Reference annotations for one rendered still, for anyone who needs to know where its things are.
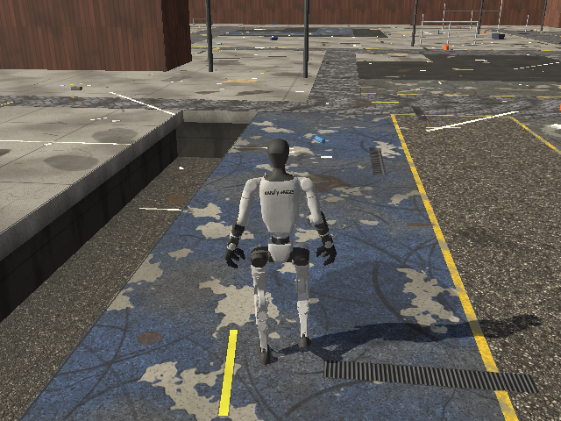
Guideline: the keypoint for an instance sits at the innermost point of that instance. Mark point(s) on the right robot thigh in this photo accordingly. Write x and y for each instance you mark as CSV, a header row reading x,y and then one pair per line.
x,y
301,258

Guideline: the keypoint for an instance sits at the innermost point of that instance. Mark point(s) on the robot thigh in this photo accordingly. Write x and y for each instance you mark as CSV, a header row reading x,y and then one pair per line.
x,y
301,258
259,260

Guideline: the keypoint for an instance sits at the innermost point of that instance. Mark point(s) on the left robot upper arm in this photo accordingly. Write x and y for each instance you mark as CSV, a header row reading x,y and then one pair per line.
x,y
246,201

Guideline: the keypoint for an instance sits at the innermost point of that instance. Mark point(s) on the right robot hand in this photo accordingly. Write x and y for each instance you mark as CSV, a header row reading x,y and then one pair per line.
x,y
327,251

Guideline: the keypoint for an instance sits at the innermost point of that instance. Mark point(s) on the left robot hand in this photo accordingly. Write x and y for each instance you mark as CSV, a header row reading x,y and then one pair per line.
x,y
232,254

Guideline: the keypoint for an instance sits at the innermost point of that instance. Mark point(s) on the left robot thigh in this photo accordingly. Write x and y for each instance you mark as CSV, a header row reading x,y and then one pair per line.
x,y
259,260

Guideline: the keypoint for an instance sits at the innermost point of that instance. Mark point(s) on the left robot forearm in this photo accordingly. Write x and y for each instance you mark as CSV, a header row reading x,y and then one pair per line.
x,y
235,235

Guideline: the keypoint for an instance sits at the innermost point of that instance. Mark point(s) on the right robot upper arm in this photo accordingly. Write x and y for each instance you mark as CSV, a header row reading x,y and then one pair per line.
x,y
306,184

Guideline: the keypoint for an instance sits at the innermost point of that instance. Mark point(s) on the right robot forearm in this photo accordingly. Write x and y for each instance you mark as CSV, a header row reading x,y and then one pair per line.
x,y
324,233

